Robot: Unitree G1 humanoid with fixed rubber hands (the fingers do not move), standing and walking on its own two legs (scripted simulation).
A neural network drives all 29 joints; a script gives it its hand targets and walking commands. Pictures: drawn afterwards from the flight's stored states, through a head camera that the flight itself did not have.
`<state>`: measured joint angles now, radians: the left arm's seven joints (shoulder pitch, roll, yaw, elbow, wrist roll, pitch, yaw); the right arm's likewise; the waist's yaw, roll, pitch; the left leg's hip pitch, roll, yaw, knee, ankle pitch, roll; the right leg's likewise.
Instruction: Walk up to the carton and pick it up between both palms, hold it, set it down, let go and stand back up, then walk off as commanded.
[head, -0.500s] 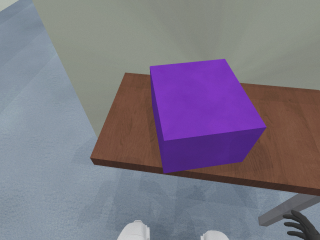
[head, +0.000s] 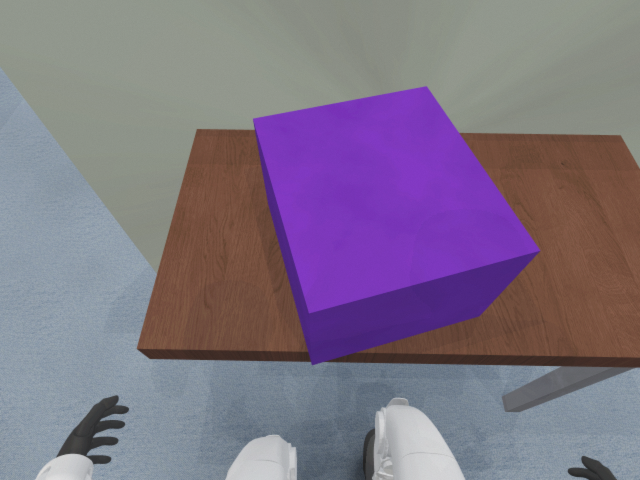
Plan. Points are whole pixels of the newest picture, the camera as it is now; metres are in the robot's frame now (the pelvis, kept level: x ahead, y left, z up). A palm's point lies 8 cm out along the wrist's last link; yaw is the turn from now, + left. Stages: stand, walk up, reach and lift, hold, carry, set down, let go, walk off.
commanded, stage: walk up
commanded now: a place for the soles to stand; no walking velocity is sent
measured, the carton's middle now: (371, 221) +0.43 -0.02 +0.02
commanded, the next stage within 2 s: none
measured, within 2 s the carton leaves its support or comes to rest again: neither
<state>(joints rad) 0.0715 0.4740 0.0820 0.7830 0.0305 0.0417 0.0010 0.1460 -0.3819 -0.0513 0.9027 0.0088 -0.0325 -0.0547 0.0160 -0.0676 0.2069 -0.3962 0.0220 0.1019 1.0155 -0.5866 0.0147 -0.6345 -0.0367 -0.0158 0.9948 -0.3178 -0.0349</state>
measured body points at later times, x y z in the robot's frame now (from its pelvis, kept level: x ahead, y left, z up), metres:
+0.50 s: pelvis -0.01 -0.05 +0.01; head +0.02 -0.03 +0.45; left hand +0.14 +0.27 -0.10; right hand +0.10 -0.38 -0.08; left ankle +0.01 +0.10 -0.67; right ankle +0.05 -0.17 -0.67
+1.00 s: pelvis -0.05 -0.03 +0.04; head -0.02 -0.03 +0.48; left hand +0.08 +0.28 -0.08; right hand +0.00 -0.37 -0.08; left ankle +0.01 +0.10 -0.67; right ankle +0.05 -0.17 -0.67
